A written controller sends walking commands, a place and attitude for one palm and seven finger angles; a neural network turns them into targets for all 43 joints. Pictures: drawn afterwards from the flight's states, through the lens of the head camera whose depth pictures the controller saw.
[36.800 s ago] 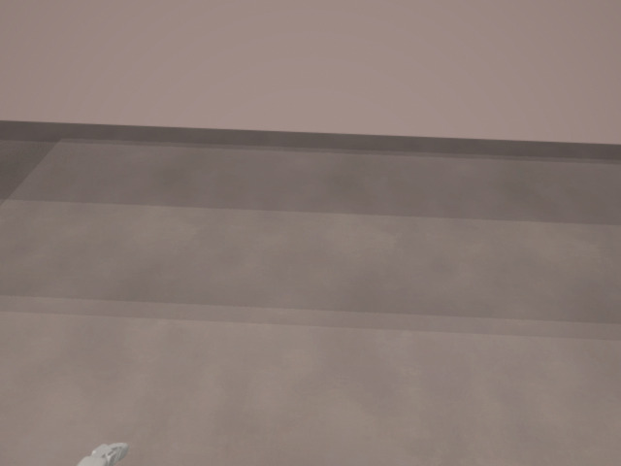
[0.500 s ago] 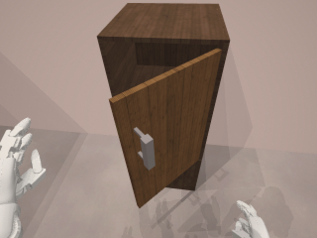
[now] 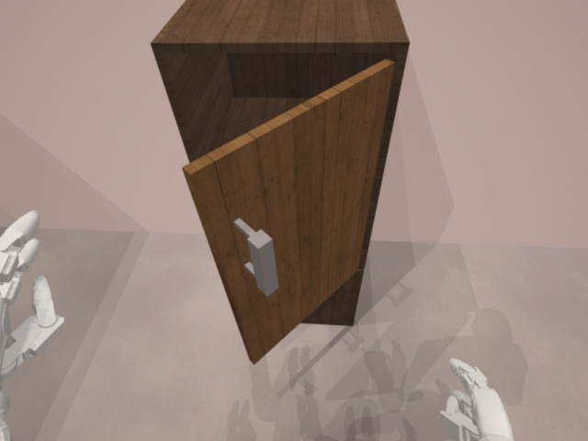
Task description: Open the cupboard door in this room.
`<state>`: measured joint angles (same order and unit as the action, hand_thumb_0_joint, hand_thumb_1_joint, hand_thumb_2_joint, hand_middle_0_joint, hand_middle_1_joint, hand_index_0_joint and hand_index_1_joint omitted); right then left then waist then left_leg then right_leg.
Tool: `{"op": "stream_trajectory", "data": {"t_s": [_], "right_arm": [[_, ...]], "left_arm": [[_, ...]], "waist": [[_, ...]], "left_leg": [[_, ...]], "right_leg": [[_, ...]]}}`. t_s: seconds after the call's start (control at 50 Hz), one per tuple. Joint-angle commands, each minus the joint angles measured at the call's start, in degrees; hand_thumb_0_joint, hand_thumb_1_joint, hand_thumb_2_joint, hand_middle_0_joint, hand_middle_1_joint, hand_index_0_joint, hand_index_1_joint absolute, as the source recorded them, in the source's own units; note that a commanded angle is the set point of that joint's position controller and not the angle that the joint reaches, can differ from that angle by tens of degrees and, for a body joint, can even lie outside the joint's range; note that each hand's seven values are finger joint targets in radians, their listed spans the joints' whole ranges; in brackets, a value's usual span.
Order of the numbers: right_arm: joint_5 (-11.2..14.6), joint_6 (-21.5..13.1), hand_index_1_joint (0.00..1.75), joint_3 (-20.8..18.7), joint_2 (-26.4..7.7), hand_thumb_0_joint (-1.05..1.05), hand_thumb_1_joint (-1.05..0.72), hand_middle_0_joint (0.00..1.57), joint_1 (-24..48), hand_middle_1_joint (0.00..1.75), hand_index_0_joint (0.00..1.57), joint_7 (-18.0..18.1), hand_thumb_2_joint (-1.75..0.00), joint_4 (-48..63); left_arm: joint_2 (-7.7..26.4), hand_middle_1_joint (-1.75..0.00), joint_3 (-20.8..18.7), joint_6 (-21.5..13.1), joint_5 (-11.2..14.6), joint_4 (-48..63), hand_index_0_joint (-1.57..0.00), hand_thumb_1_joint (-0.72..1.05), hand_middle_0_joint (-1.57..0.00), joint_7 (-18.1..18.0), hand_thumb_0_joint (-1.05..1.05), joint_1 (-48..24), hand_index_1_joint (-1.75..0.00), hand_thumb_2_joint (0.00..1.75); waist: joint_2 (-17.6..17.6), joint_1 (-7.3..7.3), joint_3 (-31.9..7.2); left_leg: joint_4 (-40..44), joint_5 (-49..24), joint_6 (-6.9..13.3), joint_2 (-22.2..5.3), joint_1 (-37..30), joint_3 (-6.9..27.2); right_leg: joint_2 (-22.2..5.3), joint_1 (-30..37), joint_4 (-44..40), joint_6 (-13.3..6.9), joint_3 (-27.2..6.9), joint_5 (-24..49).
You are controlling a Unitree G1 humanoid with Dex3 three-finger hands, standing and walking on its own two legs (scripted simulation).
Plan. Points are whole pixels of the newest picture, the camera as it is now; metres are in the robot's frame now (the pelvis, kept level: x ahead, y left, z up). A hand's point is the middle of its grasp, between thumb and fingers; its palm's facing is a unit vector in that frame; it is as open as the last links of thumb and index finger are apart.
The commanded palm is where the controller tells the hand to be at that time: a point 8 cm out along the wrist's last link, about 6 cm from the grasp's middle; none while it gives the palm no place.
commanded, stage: step back with the hand held close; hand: left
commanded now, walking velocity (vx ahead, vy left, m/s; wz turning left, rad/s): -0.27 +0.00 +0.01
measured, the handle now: (255, 256) +0.36 +0.09 +0.05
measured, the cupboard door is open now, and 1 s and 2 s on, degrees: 47 47 47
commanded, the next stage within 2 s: stop stepping back and stand still in 0.90 s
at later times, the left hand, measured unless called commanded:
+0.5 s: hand out of the picture +0.11 +0.29 +0.15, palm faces +0.45 -0.75 -0.48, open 7.4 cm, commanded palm +0.05 +0.33 +0.17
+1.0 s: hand out of the picture +0.02 +0.27 +0.15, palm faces +0.35 -0.83 -0.43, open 7.4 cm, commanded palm -0.04 +0.32 +0.17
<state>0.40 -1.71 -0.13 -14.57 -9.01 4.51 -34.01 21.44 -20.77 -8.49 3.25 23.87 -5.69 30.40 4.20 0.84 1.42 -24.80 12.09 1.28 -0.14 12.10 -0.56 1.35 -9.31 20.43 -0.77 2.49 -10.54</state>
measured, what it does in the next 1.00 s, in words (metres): walks backwards: right foot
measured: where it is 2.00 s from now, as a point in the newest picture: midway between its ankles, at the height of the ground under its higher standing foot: outside the picture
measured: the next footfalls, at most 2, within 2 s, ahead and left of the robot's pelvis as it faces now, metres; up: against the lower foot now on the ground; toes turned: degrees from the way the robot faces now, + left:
right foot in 0.98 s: -0.28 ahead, -0.10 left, +0.00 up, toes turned -4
left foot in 1.12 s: -0.06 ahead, +0.10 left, +0.00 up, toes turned -5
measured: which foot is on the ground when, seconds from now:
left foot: down 0.00-0.96, up 0.98-1.00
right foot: down 0.00-0.62, up 0.64-0.96, down 0.98-1.00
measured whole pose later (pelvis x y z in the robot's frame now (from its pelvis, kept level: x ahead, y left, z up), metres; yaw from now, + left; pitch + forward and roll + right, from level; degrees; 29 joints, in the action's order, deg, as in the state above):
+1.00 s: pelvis -0.20 +0.03 -0.02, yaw -3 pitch +3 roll -3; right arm -1.0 -6.8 2.0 -9.1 -6.2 2.6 -36.1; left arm 26.1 -24.3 -12.6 4.7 33.4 -7.6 30.1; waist -1.1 2.3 0.4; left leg -27.8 3.2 0.0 -1.5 33.7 -1.9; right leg 1.9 -4.0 24.1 -1.0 1.3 -22.8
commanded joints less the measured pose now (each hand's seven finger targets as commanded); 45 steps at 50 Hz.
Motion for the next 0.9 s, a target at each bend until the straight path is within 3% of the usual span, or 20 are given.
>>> {"op": "stream_trajectory", "data": {"t_s": [0.0, 0.06, 0.18, 0.3, 0.36, 0.42, 0.48, 0.5, 0.52, 0.54, 0.56, 0.58, 0.6, 0.62, 0.66, 0.7, 0.74, 0.78, 0.82, 0.88], "right_arm": [[0.49, -1.51, 0.30, -2.78, -5.20, 0.00, -0.90, 0.20, 5.35, 0.30, 0.20, 0.77, -0.90, 9.88], [0.67, -1.27, 0.30, -2.95, -5.22, 0.00, -0.90, 0.20, 5.16, 0.30, 0.20, 0.96, -0.90, 10.73], [0.32, -2.01, 0.30, -2.94, -6.08, 0.00, -0.90, 0.20, 4.99, 0.30, 0.20, 1.09, -0.90, 11.42], [0.11, -3.37, 0.30, -2.84, -6.56, 0.00, -0.90, 0.20, 4.33, 0.30, 0.20, 0.73, -0.90, 12.39], [0.03, -4.05, 0.30, -3.23, -6.65, 0.00, -0.90, 0.20, 3.50, 0.30, 0.20, 0.57, -0.90, 12.24], [-0.04, -4.66, 0.30, -3.48, -6.22, 0.00, -0.90, 0.20, 2.24, 0.30, 0.20, 0.19, -0.90, 11.89], [-0.31, -4.67, 0.30, -3.61, -5.52, 0.00, -0.90, 0.20, 1.09, 0.30, 0.20, -0.19, -0.90, 9.32], [-0.39, -4.58, 0.30, -3.07, -4.79, 0.00, -0.90, 0.20, 1.07, 0.30, 0.20, -0.29, -0.90, 8.58], [-0.50, -4.55, 0.30, -2.74, -4.55, 0.00, -0.90, 0.20, 1.30, 0.30, 0.20, -0.22, -0.90, 8.48], [-0.45, -4.50, 0.30, -2.45, -4.55, 0.00, -0.90, 0.20, 1.48, 0.30, 0.20, -0.05, -0.90, 8.50], [-0.33, -4.62, 0.30, -2.49, -5.30, 0.00, -0.90, 0.20, 2.15, 0.30, 0.20, 0.27, -0.90, 8.85], [-0.56, -4.86, 0.30, -2.49, -6.32, 0.00, -0.90, 0.20, 3.57, 0.30, 0.20, 0.96, -0.90, 9.43], [-0.86, -5.77, 0.30, -2.63, -6.86, 0.00, -0.90, 0.20, 4.18, 0.30, 0.20, 1.20, -0.90, 10.02], [-1.63, -6.74, 0.30, -2.64, -4.84, 0.00, -0.90, 0.20, 3.27, 0.30, 0.20, 1.01, -0.90, 9.49], [-1.27, -7.63, 0.30, -3.63, -4.54, 0.00, -0.90, 0.20, 2.59, 0.30, 0.20, 0.12, -0.90, 8.16], [-1.17, -8.68, 0.30, -3.74, -4.05, 0.00, -0.90, 0.20, 3.35, 0.30, 0.20, -0.52, -0.90, 7.78], [-0.87, -8.79, 0.30, -3.60, -3.81, 0.00, -0.90, 0.20, 2.96, 0.30, 0.20, -1.08, -0.90, 6.74], [-0.96, -8.97, 0.30, -3.13, -3.77, 0.00, -0.90, 0.20, 3.04, 0.30, 0.20, -1.19, -0.90, 6.04], [-1.21, -8.94, 0.30, -2.64, -4.13, 0.00, -0.90, 0.20, 2.23, 0.30, 0.20, -1.34, -0.90, 4.90], [-1.74, -8.06, 0.30, -2.67, -3.77, 0.00, -0.90, 0.20, 1.17, 0.30, 0.20, -1.72, -0.90, 4.13]], "left_arm": [[12.48, -0.30, -9.61, -3.08, 0.22, 12.62, -0.20, 0.90, -0.20, -2.12, 0.00, 0.58, -0.30, 0.90], [13.18, -0.30, -10.02, -3.31, 0.23, 14.87, -0.20, 0.90, -0.20, -2.46, 0.00, 0.57, -0.30, 0.90], [13.03, -0.30, -10.14, -4.06, -0.52, 17.43, -0.20, 0.90, -0.20, -3.24, 0.00, 1.07, -0.30, 0.90], [11.50, -0.30, -10.71, -5.54, -2.28, 16.39, -0.20, 0.90, -0.20, -3.40, 0.00, -0.11, -0.30, 0.90], [11.29, -0.30, -11.31, -6.13, -3.10, 15.50, -0.20, 0.90, -0.20, -3.37, 0.00, -1.38, -0.30, 0.90], [11.79, -0.30, -11.18, -6.76, -2.91, 17.03, -0.20, 0.90, -0.20, -3.21, 0.00, -1.83, -0.30, 0.90], [12.21, -0.30, -9.76, -7.06, -1.87, 19.12, -0.20, 0.90, -0.20, -4.07, 0.00, -3.15, -0.30, 0.90], [11.32, -0.30, -8.42, -6.94, -1.77, 19.48, -0.20, 0.90, -0.20, -4.37, 0.00, -3.49, -0.30, 0.90], [12.03, -0.30, -8.86, -6.79, -1.88, 20.07, -0.20, 0.90, -0.20, -4.71, 0.00, -3.99, -0.30, 0.90], [12.71, -0.30, -9.49, -6.66, -1.75, 20.24, -0.20, 0.90, -0.20, -4.92, 0.00, -4.17, -0.30, 0.90], [13.17, -0.30, -10.00, -6.83, -1.51, 21.59, -0.20, 0.90, -0.20, -4.96, 0.00, -4.30, -0.30, 0.90], [14.16, -0.30, -11.04, -6.93, -1.52, 22.68, -0.20, 0.90, -0.20, -5.08, 0.00, -4.60, -0.30, 0.90], [14.25, -0.30, -12.71, -7.71, -1.99, 24.17, -0.20, 0.90, -0.20, -5.15, 0.00, -4.06, -0.30, 0.90], [14.51, -0.30, -13.65, -8.08, -2.75, 24.14, -0.20, 0.90, -0.20, -5.21, 0.00, -4.75, -0.30, 0.90], [14.86, -0.30, -14.40, -8.56, -2.77, 22.16, -0.20, 0.90, -0.20, -5.02, 0.00, -4.90, -0.30, 0.90], [13.45, -0.30, -13.31, -8.03, -1.81, 21.65, -0.20, 0.90, -0.20, -4.96, 0.00, -2.08, -0.30, 0.90], [11.08, -0.30, -10.84, -6.84, -0.92, 21.50, -0.20, 0.90, -0.20, -4.95, 0.00, 0.95, -0.30, 0.90], [9.59, -0.30, -8.46, -6.06, -0.43, 21.29, -0.20, 0.90, -0.20, -4.65, 0.00, 0.62, -0.30, 0.90], [10.12, -0.30, -7.53, -5.88, 0.16, 21.15, -0.20, 0.90, -0.20, -4.28, 0.00, -1.30, -0.30, 0.90], [13.26, -0.30, -9.63, -6.24, 1.10, 20.21, -0.20, 0.90, -0.20, -3.80, 0.00, -0.27, -0.30, 0.90]], "waist": [[-4.66, 0.11, -11.55], [-4.83, -0.01, -11.23], [1.71, 0.25, -9.03], [4.83, 0.06, -3.58], [2.32, -0.22, -3.29], [-4.57, -1.00, -4.12], [-11.45, -1.55, -4.57], [-11.89, -1.84, -4.75], [-11.52, -1.91, -5.16], [-9.99, -2.17, -4.70], [-4.24, -2.07, -3.48], [4.74, -1.74, -1.08], [16.98, -0.88, -3.25], [18.04, -1.22, -5.16], [8.51, -0.89, -6.03], [2.56, -0.19, -7.65], [3.51, -0.17, -9.58], [9.17, -0.62, -9.51], [11.21, -0.84, -11.11], [10.29, -0.25, -14.08]], "left_leg": [[0.32, -18.52, 0.62, -3.36, -3.97, 2.34], [0.10, -17.62, 0.70, -3.55, -2.64, 2.65], [3.84, -8.61, 1.55, -5.18, 5.68, 5.58], [12.96, 22.18, 4.85, -9.70, 27.39, 11.27], [11.16, 26.07, 5.63, -9.88, 31.15, 11.16], [1.55, 22.47, 3.71, -5.01, 23.37, 7.73], [-19.79, 12.72, -0.34, 0.48, 3.76, 2.51], [-22.76, 11.12, -0.50, 0.30, 0.55, 2.76], [-21.02, 10.18, -0.44, 0.00, -0.40, 2.45], [-15.68, 9.28, -0.31, -0.41, -0.11, 2.79], [-7.61, 11.16, 0.43, -2.17, 2.25, 5.94], [3.96, 15.16, 1.91, -6.51, 10.00, 12.45], [15.99, 26.39, 5.21, -15.43, 21.84, 24.06], [21.99, 30.80, 7.66, -19.55, 26.40, 29.20], [19.33, 27.43, 8.09, -19.57, 24.98, 24.13], [13.91, 16.21, 7.49, -16.22, 13.00, 18.96], [15.12, 13.61, 5.34, -14.00, 6.30, 15.66], [18.63, 14.76, 2.78, -12.35, 3.55, 13.37], [20.02, 13.88, 0.35, -11.11, 1.39, 11.08], [16.11, 2.57, -3.79, -9.40, -3.34, 7.68]], "right_leg": [[-5.45, 1.55, 0.42, 0.82, -3.70, 18.27], [-5.27, 0.44, 1.38, 0.87, -4.22, 17.45], [-3.67, 1.93, 4.50, 0.88, -3.87, 8.31], [-0.80, 10.74, 15.07, 1.58, -3.45, -0.71], [-0.62, 11.92, 16.31, 1.65, -4.55, -0.88], [-4.41, 2.19, 6.96, -0.36, -10.46, -6.38], [-14.63, -21.33, -6.37, -6.15, -18.42, -19.63], [-16.31, -24.23, -6.32, -6.70, -16.90, -17.82], [-15.67, -24.36, -4.85, -5.99, -14.46, -15.54], [-13.67, -23.75, -2.32, -4.58, -11.46, -13.62], [-10.12, -22.83, 2.05, -2.84, -8.80, -13.80], [-4.71, -18.19, 10.37, -0.24, -5.31, -14.58], [1.20, -6.96, 27.35, 1.78, -1.94, -13.03], [3.56, -2.67, 43.14, 1.71, -4.19, -15.62], [3.39, -3.43, 51.35, 1.51, -6.34, -16.17], [2.23, -10.31, 45.44, 1.59, -5.40, -16.83], [2.58, -11.04, 38.09, 1.16, -2.06, -18.99], [3.63, -8.78, 30.47, 0.67, 0.22, -20.44], [4.81, -5.21, 21.16, -0.28, 2.19, -22.35], [3.03, -0.86, 1.49, -2.67, 1.94, -17.78]]}}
